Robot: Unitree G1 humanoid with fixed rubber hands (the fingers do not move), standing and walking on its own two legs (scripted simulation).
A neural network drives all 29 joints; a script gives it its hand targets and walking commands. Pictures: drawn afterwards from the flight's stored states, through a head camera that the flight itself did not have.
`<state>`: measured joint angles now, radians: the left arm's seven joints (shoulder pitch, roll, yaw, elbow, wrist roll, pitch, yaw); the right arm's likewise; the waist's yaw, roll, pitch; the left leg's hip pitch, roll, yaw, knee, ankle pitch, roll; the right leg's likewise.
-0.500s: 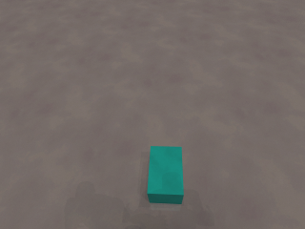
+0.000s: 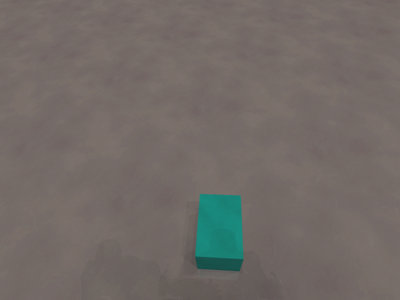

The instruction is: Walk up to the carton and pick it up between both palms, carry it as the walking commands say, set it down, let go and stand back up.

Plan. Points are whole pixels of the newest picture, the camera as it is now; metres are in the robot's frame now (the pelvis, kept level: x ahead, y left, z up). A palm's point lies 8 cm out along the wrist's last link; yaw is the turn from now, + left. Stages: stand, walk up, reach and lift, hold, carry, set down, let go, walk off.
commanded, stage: walk up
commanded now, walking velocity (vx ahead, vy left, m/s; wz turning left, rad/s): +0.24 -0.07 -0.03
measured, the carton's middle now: (219, 231) +0.51 -0.03 -0.68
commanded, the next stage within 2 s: stand in 1.72 s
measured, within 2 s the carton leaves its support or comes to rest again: neither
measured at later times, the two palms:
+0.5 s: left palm out of the picture +0.11 +0.21 -0.13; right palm (347, 273) +0.20 -0.29 -0.13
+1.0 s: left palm out of the picture +0.14 +0.25 -0.12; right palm (342, 279) +0.19 -0.28 -0.13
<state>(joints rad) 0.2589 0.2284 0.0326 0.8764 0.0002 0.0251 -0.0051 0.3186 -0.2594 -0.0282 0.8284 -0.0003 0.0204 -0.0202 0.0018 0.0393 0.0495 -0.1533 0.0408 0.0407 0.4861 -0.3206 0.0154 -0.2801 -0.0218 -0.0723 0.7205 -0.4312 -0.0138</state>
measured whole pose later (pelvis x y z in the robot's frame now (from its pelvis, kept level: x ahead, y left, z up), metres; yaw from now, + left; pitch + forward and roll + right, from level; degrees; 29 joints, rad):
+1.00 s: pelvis +0.11 -0.01 +0.00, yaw +1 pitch -1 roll +2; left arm 0.30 0.22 0.03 0.90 0.00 0.04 0.05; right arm 0.23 -0.27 -0.03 0.84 0.00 0.09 0.00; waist 0.00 0.00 0.06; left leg -0.39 0.00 0.05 0.99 -0.43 -0.04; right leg -0.17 -0.10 -0.08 0.51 -0.32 0.00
